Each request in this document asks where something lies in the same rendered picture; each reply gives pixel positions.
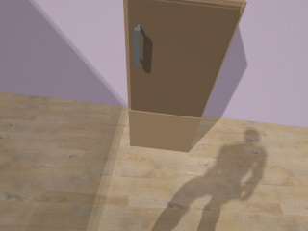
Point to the cupboard door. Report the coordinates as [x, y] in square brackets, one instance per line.
[181, 47]

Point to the handle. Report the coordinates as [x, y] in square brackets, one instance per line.
[137, 45]

